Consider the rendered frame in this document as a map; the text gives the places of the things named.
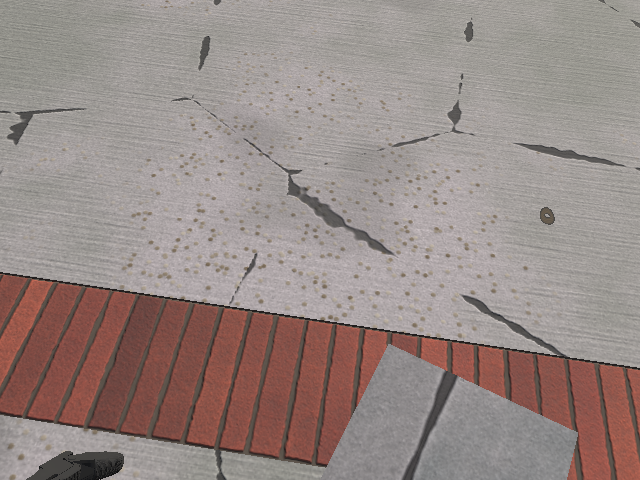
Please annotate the left robot hand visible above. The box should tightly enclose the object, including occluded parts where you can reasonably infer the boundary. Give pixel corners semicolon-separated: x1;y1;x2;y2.
26;451;124;480

